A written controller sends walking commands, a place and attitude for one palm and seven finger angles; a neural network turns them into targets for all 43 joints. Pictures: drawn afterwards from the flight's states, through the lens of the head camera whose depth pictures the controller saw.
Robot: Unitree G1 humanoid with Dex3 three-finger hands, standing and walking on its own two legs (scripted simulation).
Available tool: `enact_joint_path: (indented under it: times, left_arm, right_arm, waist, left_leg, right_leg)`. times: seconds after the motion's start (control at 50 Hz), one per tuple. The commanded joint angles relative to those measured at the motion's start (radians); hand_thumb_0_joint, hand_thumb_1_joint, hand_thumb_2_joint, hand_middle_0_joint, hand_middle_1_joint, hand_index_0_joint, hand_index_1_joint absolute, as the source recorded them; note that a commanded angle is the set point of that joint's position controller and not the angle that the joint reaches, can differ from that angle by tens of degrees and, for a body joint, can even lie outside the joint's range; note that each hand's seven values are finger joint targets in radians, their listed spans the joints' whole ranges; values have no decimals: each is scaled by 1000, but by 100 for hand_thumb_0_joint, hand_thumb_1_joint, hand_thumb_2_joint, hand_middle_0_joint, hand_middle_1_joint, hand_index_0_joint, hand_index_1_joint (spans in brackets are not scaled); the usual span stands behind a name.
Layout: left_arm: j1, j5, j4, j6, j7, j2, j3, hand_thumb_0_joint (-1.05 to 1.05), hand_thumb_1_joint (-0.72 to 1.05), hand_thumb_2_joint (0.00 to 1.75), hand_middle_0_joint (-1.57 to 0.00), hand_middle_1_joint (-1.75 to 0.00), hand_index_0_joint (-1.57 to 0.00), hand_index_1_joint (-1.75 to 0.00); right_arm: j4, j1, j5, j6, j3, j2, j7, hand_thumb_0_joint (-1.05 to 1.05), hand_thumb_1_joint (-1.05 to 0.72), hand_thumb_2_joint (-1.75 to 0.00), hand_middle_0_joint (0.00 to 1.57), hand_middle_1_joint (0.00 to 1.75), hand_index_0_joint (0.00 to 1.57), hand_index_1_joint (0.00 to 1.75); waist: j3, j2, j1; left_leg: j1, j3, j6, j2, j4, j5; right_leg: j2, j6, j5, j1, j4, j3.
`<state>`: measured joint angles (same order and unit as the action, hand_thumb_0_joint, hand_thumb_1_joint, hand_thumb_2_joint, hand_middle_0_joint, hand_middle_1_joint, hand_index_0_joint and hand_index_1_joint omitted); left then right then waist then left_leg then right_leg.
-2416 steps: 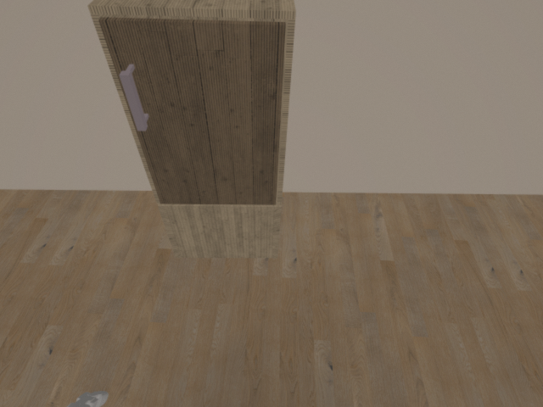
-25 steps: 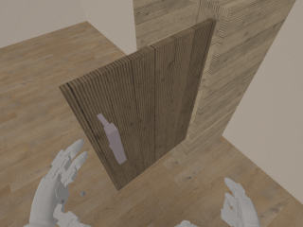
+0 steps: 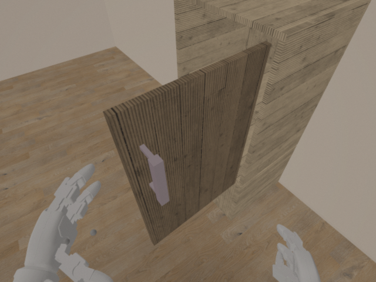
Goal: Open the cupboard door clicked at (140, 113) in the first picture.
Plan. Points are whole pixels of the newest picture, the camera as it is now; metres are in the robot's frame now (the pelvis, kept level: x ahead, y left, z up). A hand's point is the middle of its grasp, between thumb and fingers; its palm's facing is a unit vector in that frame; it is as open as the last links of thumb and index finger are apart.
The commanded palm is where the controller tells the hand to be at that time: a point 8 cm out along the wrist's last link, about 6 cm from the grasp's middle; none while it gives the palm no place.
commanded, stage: draw the hand back to the body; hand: left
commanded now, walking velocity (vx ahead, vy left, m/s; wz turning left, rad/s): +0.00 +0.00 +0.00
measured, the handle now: (154, 176) +0.32 +0.10 +0.08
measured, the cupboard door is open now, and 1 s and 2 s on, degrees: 91 91 91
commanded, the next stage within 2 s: step back with the hand held close in 1.22 s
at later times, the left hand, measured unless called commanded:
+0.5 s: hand (49, 204) +0.20 +0.24 +0.15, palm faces +0.31 -0.87 -0.39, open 13.2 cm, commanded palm +0.16 +0.28 +0.18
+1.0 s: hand (20, 172) +0.22 +0.27 +0.21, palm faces +0.45 -0.79 -0.42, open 7.8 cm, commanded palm +0.17 +0.30 +0.21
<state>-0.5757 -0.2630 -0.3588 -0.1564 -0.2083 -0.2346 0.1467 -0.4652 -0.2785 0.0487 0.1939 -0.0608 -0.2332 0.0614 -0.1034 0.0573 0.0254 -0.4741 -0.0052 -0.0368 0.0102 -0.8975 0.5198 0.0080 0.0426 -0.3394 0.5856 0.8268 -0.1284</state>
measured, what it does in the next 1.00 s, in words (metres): stands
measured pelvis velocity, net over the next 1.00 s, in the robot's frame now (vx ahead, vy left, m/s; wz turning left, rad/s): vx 0.03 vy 0.01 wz -0.02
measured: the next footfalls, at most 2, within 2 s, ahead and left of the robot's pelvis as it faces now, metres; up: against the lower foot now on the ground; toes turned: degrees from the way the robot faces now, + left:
right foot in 1.92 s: +0.00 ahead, -0.10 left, +0.00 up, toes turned +1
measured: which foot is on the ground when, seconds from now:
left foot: down 0.00-1.00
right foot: down 0.00-1.00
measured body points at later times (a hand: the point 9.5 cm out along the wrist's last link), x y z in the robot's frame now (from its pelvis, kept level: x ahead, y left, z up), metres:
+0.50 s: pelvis +0.02 +0.02 +0.04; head +0.01 +0.00 +0.49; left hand +0.18 +0.28 +0.18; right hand +0.20 -0.20 -0.04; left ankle -0.03 +0.09 -0.70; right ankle +0.05 -0.10 -0.70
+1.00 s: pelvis +0.03 +0.01 +0.05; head +0.02 -0.01 +0.50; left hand +0.19 +0.31 +0.23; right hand +0.22 -0.21 -0.04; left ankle -0.03 +0.09 -0.70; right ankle +0.05 -0.10 -0.70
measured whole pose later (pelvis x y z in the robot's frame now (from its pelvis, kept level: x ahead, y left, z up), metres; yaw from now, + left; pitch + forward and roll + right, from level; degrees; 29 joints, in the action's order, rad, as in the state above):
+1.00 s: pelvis +0.03 +0.01 +0.05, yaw -1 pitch -4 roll -1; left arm -0.45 -0.04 -0.40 -0.11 0.11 -0.33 0.35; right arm -0.63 -0.19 0.00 0.12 -0.03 -0.23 0.05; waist 0.03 0.07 0.07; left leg 0.00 -0.03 -0.04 0.02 -0.38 0.32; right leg -0.01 0.03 -0.17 0.14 0.38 -0.09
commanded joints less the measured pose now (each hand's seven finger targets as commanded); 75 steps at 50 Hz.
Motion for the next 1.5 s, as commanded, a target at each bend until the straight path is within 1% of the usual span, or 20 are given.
enact_joint_path:
  times: [0.0, 0.12, 0.14, 0.18, 0.2, 0.36, 0.48, 0.62, 0.74, 0.82, 0.88, 1.02, 1.04, 1.12, 1.28, 1.32, 1.34, 1.36, 1.4, 1.48]
  left_arm:
    - [75, -18, -251, -44, -8, -145, 92, 0, -50, 30, -15, -30, -15, -30]
    - [94, -28, -274, -27, -4, -144, 115, 0, -32, 37, -16, -30, -16, -30]
    - [90, 142, -343, -12, 148, -300, 158, 0, -29, 39, -16, -30, -16, -30]
    - [15, 166, -310, 30, 241, -173, 90, 0, -22, 42, -16, -30, -16, -30]
    - [23, 183, -298, 37, 263, -158, 77, 0, -18, 43, -16, -30, -16, -30]
    - [73, 237, -318, 18, 334, -211, 118, 0, 9, 55, -17, -30, -17, -30]
    - [71, 241, -298, 9, 345, -223, 171, 0, 31, 64, -18, -30, -18, -30]
    - [136, 237, -266, -1, 342, -240, 222, 0, 55, 75, -19, -30, -19, -30]
    - [168, 230, -288, -10, 342, -287, 294, 0, 76, 84, -19, -30, -19, -30]
    - [205, 223, -282, -12, 341, -308, 331, 0, 90, 90, -20, -30, -20, -30]
    - [171, 220, -216, -4, 329, -253, 285, 0, 90, 90, -20, -30, -20, -30]
    - [181, 218, -242, -12, 330, -288, 307, 0, 90, 90, -20, -30, -20, -30]
    - [188, 219, -261, -15, 331, -292, 308, 0, 90, 90, -20, -30, -20, -30]
    - [201, 222, -273, -17, 339, -300, 312, 0, 90, 90, -20, -30, -20, -30]
    - [209, 219, -214, -19, 333, -272, 288, 0, 90, 90, -20, -30, -20, -30]
    - [317, 221, -284, -31, 340, -314, 308, 0, 90, 90, -20, -30, -20, -30]
    - [365, 224, -280, -72, 350, -431, 449, 0, 90, 90, -20, -30, -20, -30]
    - [355, 231, -239, -86, 344, -409, 430, 0, 90, 90, -20, -30, -20, -30]
    - [191, 234, -178, -71, 332, -312, 352, 0, 90, 90, -20, -30, -20, -30]
    - [84, 232, -240, -86, 338, -308, 350, 0, 90, 90, -20, -30, -20, -30]
  right_arm:
    - [160, 103, -3, 93, 46, -115, 13, 0, -90, -90, 20, 30, 20, 30]
    - [127, 108, 0, 123, 43, -114, 12, 0, -90, -90, 20, 30, 20, 30]
    - [123, 99, -28, 104, 57, -111, 33, 0, -90, -90, 20, 30, 20, 30]
    - [118, 101, -40, 92, 48, -93, 38, 0, -90, -90, 20, 30, 20, 30]
    - [104, 104, -39, 81, 46, -90, 36, 0, -90, -90, 20, 30, 20, 30]
    - [59, 141, -49, 62, 52, -106, 33, 0, -90, -90, 20, 30, 20, 30]
    - [27, 159, -55, 51, 56, -100, 27, 0, -90, -90, 20, 30, 20, 30]
    - [2, 171, -55, 25, 63, -103, 16, 0, -90, -90, 20, 30, 20, 30]
    - [-6, 177, -61, 10, 69, -103, 9, 0, -90, -90, 20, 30, 20, 30]
    - [-12, 185, -59, -1, 73, -101, 6, 0, -90, -90, 20, 30, 20, 30]
    - [-19, 188, -56, -11, 75, -104, 0, 0, -90, -90, 20, 30, 20, 30]
    - [-11, 200, -58, -21, 81, -103, 1, 0, -90, -90, 20, 30, 20, 30]
    - [-9, 203, -56, -19, 81, -103, 1, 0, -90, -90, 20, 30, 20, 30]
    - [-14, 209, -58, -8, 76, -97, 5, 0, -90, -90, 20, 30, 20, 30]
    - [-24, 215, -52, -5, 76, -97, 5, 0, -90, -90, 20, 30, 20, 30]
    - [-24, 224, -52, 3, 78, -101, 7, 0, -90, -90, 20, 30, 20, 30]
    - [13, 183, -39, -16, 74, -113, 11, 0, -90, -90, 20, 30, 20, 30]
    - [-2, 175, -44, -33, 72, -99, 12, 0, -90, -90, 20, 30, 20, 30]
    - [3, 183, -50, -51, 80, -106, 6, 0, -90, -90, 20, 30, 20, 30]
    - [17, 180, -52, -65, 88, -117, 6, 0, -90, -90, 20, 30, 20, 30]
  waist:
    - [-52, -5, 12]
    - [-43, 12, 17]
    - [-48, 17, 49]
    - [33, -12, 27]
    - [57, -3, 26]
    - [41, 19, 32]
    - [37, -6, 42]
    - [64, 15, 43]
    - [8, 31, 53]
    - [26, 39, 51]
    - [75, 16, 45]
    - [23, -21, 53]
    - [10, 7, 53]
    - [31, 48, 52]
    - [107, 6, 47]
    - [58, 24, 44]
    - [157, -44, -7]
    - [159, -52, -9]
    - [119, -81, -15]
    - [-17, 8, -13]
  left_leg:
    - [-80, 66, 37, -8, 208, -211]
    - [-12, 75, 53, -10, 257, -263]
    - [-22, 55, 31, -26, 315, -242]
    - [-29, 51, 35, -20, 345, -212]
    - [-7, 50, 31, -27, 355, -231]
    - [150, 54, 40, -43, 460, -402]
    - [227, 48, 57, -48, 509, -564]
    - [279, 40, 58, -50, 545, -592]
    - [324, 33, 63, -47, 548, -680]
    - [336, 25, 62, -48, 554, -686]
    - [331, 26, 59, -55, 565, -674]
    - [340, 16, 33, -44, 566, -586]
    - [341, 15, 32, -42, 566, -583]
    - [337, 16, 33, -37, 571, -548]
    - [313, 22, 22, -41, 590, -445]
    - [327, 19, 16, -35, 583, -432]
    - [244, 31, 0, -51, 545, -319]
    - [228, 50, -1, -40, 525, -266]
    - [273, 32, -4, -39, 475, -288]
    - [265, 41, 4, -57, 483, -360]
  right_leg:
    - [3, -11, 11, -229, -165, 94]
    - [-8, -11, 85, -259, -183, 62]
    - [8, 0, 85, -349, -215, 111]
    - [18, -3, 48, -353, -259, 107]
    - [20, -3, 63, -359, -272, 104]
    - [15, -6, 184, -472, -337, 88]
    - [12, -7, 292, -545, -377, 89]
    - [7, -9, 312, -569, -422, 94]
    - [7, -8, 388, -622, -432, 103]
    - [9, -9, 402, -619, -446, 108]
    - [8, -12, 380, -597, -458, 103]
    - [10, -12, 363, -625, -470, 117]
    - [11, -12, 362, -632, -470, 121]
    - [12, -8, 341, -623, -479, 125]
    - [10, -9, 248, -586, -503, 126]
    - [14, -10, 247, -602, -504, 136]
    - [64, -5, 262, -479, -550, 256]
    - [97, 5, 221, -464, -569, 267]
    - [126, 9, 188, -406, -588, 284]
    - [139, 13, 312, -457, -492, 250]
